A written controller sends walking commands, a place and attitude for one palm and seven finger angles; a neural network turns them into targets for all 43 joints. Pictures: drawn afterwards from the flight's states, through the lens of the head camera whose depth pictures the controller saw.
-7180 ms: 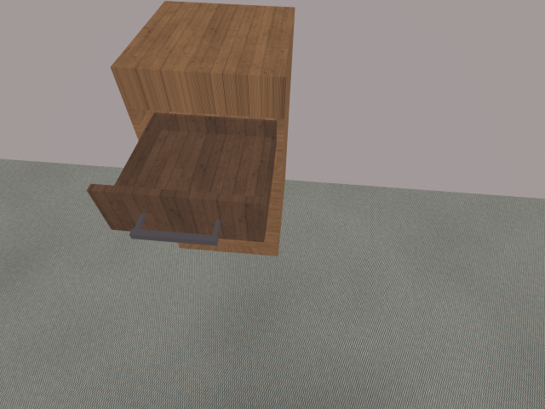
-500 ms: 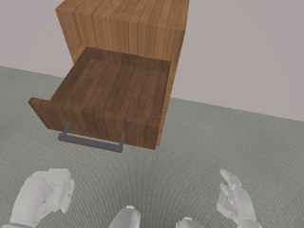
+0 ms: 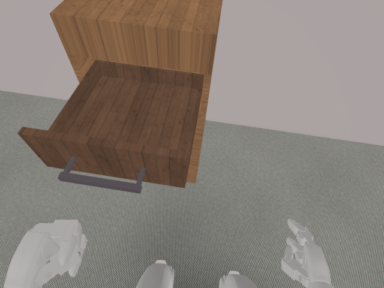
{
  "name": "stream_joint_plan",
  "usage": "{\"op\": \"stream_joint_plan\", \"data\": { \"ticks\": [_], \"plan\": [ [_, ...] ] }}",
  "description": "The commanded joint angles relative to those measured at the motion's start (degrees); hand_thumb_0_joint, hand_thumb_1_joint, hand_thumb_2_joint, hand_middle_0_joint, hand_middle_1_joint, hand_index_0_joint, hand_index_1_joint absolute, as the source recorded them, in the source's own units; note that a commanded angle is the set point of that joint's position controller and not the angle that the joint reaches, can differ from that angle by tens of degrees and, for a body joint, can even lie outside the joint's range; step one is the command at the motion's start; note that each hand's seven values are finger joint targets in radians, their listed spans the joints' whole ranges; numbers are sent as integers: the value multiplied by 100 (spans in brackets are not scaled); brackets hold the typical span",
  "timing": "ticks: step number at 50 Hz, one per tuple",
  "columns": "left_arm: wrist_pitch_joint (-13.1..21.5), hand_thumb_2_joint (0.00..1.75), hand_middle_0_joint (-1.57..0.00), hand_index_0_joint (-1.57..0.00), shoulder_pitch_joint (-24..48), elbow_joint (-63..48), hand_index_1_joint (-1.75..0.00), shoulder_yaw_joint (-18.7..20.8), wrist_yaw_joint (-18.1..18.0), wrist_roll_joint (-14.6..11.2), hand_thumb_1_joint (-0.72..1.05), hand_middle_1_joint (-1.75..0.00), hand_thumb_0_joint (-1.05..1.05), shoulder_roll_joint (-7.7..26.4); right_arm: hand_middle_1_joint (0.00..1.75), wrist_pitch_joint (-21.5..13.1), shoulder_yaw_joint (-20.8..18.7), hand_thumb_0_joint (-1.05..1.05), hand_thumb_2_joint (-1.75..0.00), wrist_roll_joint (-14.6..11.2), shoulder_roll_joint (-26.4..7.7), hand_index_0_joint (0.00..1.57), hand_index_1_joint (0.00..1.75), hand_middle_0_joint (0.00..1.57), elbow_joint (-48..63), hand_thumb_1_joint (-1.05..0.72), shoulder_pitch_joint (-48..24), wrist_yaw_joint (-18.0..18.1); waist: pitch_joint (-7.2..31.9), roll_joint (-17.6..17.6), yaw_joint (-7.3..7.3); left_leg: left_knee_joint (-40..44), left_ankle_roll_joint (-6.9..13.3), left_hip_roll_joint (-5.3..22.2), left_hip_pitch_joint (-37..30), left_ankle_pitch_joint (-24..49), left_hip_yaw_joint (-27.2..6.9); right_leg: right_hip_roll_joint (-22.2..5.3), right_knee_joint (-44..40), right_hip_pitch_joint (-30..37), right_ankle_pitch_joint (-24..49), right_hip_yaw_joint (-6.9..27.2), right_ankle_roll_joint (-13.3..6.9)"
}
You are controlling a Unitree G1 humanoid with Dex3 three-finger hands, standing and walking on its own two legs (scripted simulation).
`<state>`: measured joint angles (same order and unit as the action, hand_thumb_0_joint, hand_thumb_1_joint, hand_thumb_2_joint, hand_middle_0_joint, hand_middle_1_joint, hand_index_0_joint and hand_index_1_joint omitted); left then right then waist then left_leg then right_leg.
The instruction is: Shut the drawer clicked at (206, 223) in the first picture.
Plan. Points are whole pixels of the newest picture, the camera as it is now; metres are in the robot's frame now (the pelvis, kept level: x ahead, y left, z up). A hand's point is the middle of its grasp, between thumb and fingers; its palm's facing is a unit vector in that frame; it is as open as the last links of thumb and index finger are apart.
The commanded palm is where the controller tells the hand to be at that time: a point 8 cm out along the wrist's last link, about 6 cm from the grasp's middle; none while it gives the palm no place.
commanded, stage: bring the fist close to the handle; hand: left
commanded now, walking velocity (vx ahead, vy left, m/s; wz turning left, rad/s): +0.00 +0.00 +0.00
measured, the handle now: (103, 174) +0.37 +0.24 -0.04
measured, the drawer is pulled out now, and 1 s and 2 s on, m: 0.30 0.30 0.29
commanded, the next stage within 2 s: push the drawer shut in 1.36 s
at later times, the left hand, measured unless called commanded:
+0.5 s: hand (93, 231) +0.22 +0.21 +0.00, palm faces -0.09 -1.00 -0.04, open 3.2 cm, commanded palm +0.20 +0.26 +0.00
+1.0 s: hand (109, 221) +0.26 +0.20 -0.05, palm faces -0.13 -0.99 -0.04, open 3.2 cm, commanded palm +0.25 +0.25 -0.04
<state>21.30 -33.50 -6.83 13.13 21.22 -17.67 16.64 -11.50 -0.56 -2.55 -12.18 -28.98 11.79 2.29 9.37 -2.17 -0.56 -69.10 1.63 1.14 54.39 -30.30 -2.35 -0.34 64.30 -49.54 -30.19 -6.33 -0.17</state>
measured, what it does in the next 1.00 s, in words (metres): lowers itself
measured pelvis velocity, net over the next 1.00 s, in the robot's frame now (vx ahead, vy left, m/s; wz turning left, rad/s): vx -0.02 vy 0.00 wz -0.03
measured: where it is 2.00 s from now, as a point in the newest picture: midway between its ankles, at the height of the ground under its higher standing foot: outside the picture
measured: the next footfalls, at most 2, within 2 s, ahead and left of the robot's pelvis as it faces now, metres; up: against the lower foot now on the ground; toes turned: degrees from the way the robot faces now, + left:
none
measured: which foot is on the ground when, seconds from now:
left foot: down 0.00-1.00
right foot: down 0.00-1.00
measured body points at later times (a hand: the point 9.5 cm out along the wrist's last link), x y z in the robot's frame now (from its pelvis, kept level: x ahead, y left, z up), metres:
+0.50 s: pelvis +0.00 -0.01 -0.03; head +0.09 +0.01 +0.41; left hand +0.22 +0.26 +0.00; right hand +0.18 -0.26 -0.10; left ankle +0.03 +0.10 -0.65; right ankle +0.01 -0.13 -0.65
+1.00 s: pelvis -0.02 +0.00 -0.07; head +0.11 +0.03 +0.36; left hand +0.26 +0.25 -0.04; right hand +0.17 -0.24 -0.15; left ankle +0.03 +0.10 -0.65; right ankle +0.01 -0.13 -0.65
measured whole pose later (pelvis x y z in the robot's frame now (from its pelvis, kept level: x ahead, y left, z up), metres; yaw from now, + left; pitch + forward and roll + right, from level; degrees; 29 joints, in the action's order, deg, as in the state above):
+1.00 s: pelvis -0.02 +0.00 -0.07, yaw -2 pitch +26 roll -5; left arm 24.0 -10.9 6.7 13.5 21.6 -16.9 17.6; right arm -8.6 0.5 -0.9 -14.3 -29.7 9.4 1.2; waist 11.6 -1.5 -1.5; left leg -85.2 1.9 1.3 76.5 -34.5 -1.8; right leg -0.7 81.4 -72.2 -34.8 -5.6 -0.2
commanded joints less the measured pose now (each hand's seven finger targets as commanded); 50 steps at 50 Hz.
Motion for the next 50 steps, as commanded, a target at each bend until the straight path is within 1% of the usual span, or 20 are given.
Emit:
{"op": "stream_joint_plan", "data": {
  "ticks": [1, 4, 6, 10, 12, 15, 18, 19, 20, 21, 25, 27, 29, 31, 33, 39, 40, 43, 47, 50],
  "plan": [
    [539, 90, -140, -140, 254, -911, -160, 678, 29, -214, 90, -160, 0, 739, 30, -385, -298, 0, -90, 15, -773, 20, 30, 20, 764, -90, -329, 123, 840, -148, -73, 1000, -33, -89, -891, 1190, -182, 220, -889, 302, 591, 256, -178],
    [588, 90, -140, -140, 424, -364, -160, 722, 151, -228, 90, -160, 0, 703, 30, -383, -312, 0, -90, 10, -812, 20, 30, 20, 699, -90, -335, 135, 665, -66, -109, 814, -37, -98, -562, 943, -119, 192, -881, 104, 316, 364, -162],
    [585, 90, -140, -140, 653, -181, -160, 717, 262, -211, 90, -160, 0, 768, 30, -399, -299, 0, -90, 18, -851, 20, 30, 20, 672, -90, -363, 142, 713, -97, -122, 721, -13, -96, -451, 918, -123, 190, -820, 55, 269, 406, -174],
    [586, 90, -140, -140, 1104, -296, -160, 772, 469, -276, 90, -160, 0, 961, 30, -451, -288, 0, -90, 22, -910, 20, 30, 20, 702, -90, -314, 154, 1212, -238, -98, 554, 20, -100, -487, 1134, -77, 151, -729, 196, 479, 544, -163],
    [614, 90, -140, -140, 1128, -349, -160, 927, 493, -316, 90, -160, 0, 1074, 30, -472, -296, 0, -90, 39, -897, 20, 30, 20, 665, -90, -297, 157, 1477, -331, -32, 482, 27, -89, -554, 1386, -83, 158, -592, 231, 775, 529, -175],
    [620, 90, -140, -140, 1019, -277, -160, 974, 440, -349, 90, -160, 0, 1009, 30, -457, -330, 0, -90, 37, -854, 20, 30, 20, 617, -90, -346, 124, 1527, -383, 35, 448, 3, -78, -580, 1571, -62, 162, -483, 207, 997, 482, -170],
    [538, 90, -140, -140, 1190, -6, -160, 839, 362, -306, 90, -160, 0, 850, 30, -396, -337, 0, -90, 49, -886, 20, 30, 20, 569, -90, -351, 94, 1397, -319, -31, 417, -6, -75, -396, 1364, -97, 180, -352, -97, 774, 388, -151],
    [524, 90, -140, -140, 1311, 85, -160, 818, 350, -302, 90, -160, 0, 843, 30, -382, -336, 0, -90, 51, -905, 20, 30, 20, 553, -90, -351, 88, 1354, -212, -64, 382, -5, -79, -295, 1278, -107, 175, -340, -145, 692, 389, -145],
    [510, 90, -140, -140, 1246, 176, -160, 875, 345, -287, 90, -160, 0, 884, 30, -373, -348, 0, -90, 46, -920, 20, 30, 20, 555, -90, -354, 82, 1369, -250, -18, 373, -11, -80, -253, 1259, -112, 177, -306, -182, 657, 394, -159],
    [479, 90, -140, -140, 1206, 326, -160, 839, 356, -281, 90, -160, 0, 840, 30, -349, -356, 0, -90, 48, -920, 20, 30, 20, 579, -90, -354, 82, 1349, -53, -47, 332, 7, -69, -174, 1268, -123, 204, -260, -238, 670, 378, -154],
    [557, 90, -140, -140, 1446, 111, -160, 703, 399, -251, 90, -160, 0, 834, 30, -322, -357, 0, -90, 54, -965, 20, 30, 20, 652, -90, -302, 54, 1647, -208, -39, 253, 4, -74, -215, 1336, -118, 178, -89, -344, 784, 378, -151],
    [652, 90, -140, -140, 1617, 35, -160, 805, 382, -254, 90, -160, 0, 964, 30, -301, -349, 0, -90, 73, -989, 20, 30, 20, 634, -90, -263, 51, 1741, -203, -26, 192, -2, -58, -204, 1375, -147, 205, 41, -454, 774, 352, -172],
    [747, 90, -140, -140, 1762, -45, -160, 645, 332, -222, 90, -160, 0, 877, 30, -305, -330, 0, -90, 88, -1000, 20, 30, 20, 640, -90, -244, 36, 1740, -317, -55, 162, -14, -53, -232, 1291, -175, 201, 134, -668, 674, 321, -179],
    [778, 90, -140, -140, 2040, 159, -160, 651, 273, -210, 90, -160, 0, 887, 30, -273, -316, 0, -90, 106, -1032, 20, 30, 20, 586, -90, -222, 50, 1576, -136, -142, 73, -6, -46, 0, 1077, -223, 235, 229, -910, 484, 282, -176],
    [808, 90, -140, -140, 2110, 190, -160, 604, 245, -169, 90, -160, 0, 851, 30, -248, -318, 0, -90, 108, -1077, 20, 30, 20, 593, -90, -199, 53, 1674, -300, -108, 42, -31, -53, -47, 1035, -234, 207, 335, -1099, 466, 267, -180],
    [616, 90, -140, -140, 2206, 149, -160, 502, 221, -102, 90, -160, 0, 838, 30, -121, -316, 0, -90, 116, -1150, 20, 30, 20, 696, -90, -200, 4, 2142, -404, -50, -36, -72, -36, -147, 1209, -313, 183, 562, -1248, 597, 229, -183],
    [596, 90, -140, -140, 2245, 88, -160, 596, 199, -106, 90, -160, 0, 942, 30, -100, -323, 0, -90, 113, -1160, 20, 30, 20, 691, -90, -186, 2, 2228, -405, -39, -70, -80, -27, -175, 1295, -318, 182, 590, -1254, 657, 228, -186],
    [582, 90, -140, -140, 2275, 12, -160, 561, 139, -87, 90, -160, 0, 914, 30, -36, -317, 0, -90, 122, -1159, 20, 30, 20, 709, -90, -193, -22, 2296, -527, -19, -132, -123, -11, -252, 1477, -361, 175, 723, -1437, 708, 192, -192],
    [615, 90, -140, -140, 2671, 261, -160, 436, -4, -14, 90, -160, 0, 827, 30, 34, -286, 0, -90, 143, -1186, 20, 30, 20, 657, -90, -180, -27, 2081, -367, -154, -265, -108, -20, 60, 1105, -403, 188, 845, -1788, 489, 160, -190],
    [622, 90, -140, -140, 2487, 235, -160, 466, -29, -11, 90, -160, 0, 835, 30, 82, -302, 0, -90, 133, -1196, 20, 30, 20, 741, -90, -192, -32, 2265, -299, -58, -291, -86, -38, 149, 1058, -349, 173, 846, -1633, 464, 196, -200]
  ]
}}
